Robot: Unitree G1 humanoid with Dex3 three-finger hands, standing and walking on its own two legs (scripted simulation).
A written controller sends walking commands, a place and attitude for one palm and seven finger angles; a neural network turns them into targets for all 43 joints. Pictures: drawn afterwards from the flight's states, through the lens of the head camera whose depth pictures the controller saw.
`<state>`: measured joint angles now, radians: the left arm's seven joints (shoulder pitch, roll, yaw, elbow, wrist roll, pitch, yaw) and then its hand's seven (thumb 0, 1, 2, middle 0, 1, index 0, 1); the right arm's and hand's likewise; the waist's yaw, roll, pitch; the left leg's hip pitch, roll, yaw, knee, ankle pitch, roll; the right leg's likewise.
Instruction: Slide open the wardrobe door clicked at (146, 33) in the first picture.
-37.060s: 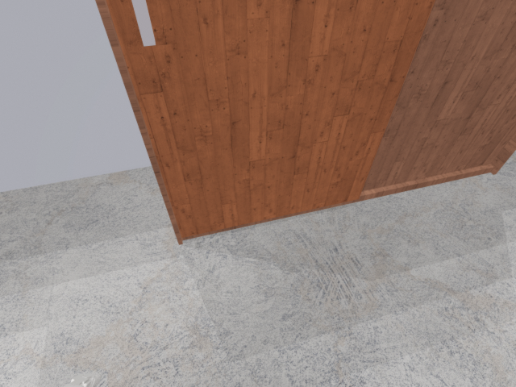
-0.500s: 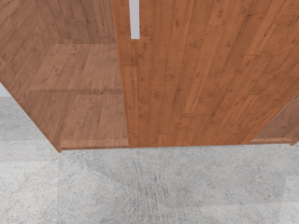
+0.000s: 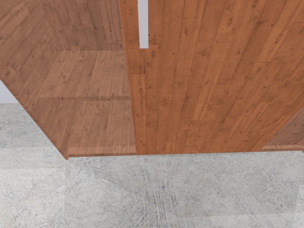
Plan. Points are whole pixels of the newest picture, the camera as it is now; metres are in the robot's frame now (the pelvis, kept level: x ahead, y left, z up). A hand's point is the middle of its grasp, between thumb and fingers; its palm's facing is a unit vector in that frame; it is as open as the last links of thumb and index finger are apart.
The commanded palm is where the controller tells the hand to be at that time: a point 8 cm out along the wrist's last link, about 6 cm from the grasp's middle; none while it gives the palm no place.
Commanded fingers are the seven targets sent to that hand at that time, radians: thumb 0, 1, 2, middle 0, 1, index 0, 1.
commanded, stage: let the arm hang, fingers relaxed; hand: left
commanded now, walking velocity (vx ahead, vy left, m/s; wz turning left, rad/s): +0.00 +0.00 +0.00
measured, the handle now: (143, 11) +0.64 +0.06 +0.25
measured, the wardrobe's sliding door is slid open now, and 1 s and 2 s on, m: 0.49 0.49 0.49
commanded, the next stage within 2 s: look to check the result in 0.28 s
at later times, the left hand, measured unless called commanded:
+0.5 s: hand out of the picture +0.02 +0.20 -0.18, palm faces -0.02 -0.98 -0.21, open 7.4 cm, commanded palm none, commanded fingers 0.00 0.90 0.90 -0.20 -0.30 -0.20 -0.30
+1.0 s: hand out of the picture +0.01 +0.19 -0.18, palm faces -0.02 -0.98 -0.20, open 7.4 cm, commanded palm none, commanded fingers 0.00 0.90 0.90 -0.20 -0.30 -0.20 -0.30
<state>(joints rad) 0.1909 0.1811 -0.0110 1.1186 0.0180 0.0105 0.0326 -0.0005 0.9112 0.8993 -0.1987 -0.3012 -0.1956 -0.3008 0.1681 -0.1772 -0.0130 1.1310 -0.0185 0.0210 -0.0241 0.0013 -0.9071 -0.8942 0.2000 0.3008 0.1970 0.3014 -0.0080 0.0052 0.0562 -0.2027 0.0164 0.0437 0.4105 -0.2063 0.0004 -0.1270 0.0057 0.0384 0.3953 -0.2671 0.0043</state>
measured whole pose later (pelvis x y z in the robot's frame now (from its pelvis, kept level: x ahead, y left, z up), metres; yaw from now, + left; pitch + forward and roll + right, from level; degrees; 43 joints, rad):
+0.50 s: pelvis +0.01 +0.01 +0.00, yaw +0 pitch +0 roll +0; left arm 0.22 0.18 -0.01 1.13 0.02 0.01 0.04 0.00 0.91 0.90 -0.20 -0.30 -0.20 -0.30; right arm 0.18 -0.16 -0.01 1.15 -0.02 0.01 -0.03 0.00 -0.91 -0.89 0.20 0.30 0.20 0.30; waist -0.01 -0.01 0.05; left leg -0.18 0.00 0.05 0.40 -0.21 0.02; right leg -0.11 -0.02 0.05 0.38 -0.27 0.02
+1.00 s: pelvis +0.00 +0.02 +0.00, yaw +0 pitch +0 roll +0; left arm 0.23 0.17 -0.01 1.14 0.02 0.01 0.04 0.00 0.91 0.90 -0.20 -0.30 -0.20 -0.30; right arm 0.19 -0.16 -0.02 1.15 -0.01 0.01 -0.03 0.00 -0.91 -0.89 0.20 0.30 0.20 0.30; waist -0.01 -0.01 0.06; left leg -0.19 -0.01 0.06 0.40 -0.21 0.03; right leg -0.11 -0.02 0.05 0.38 -0.26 0.03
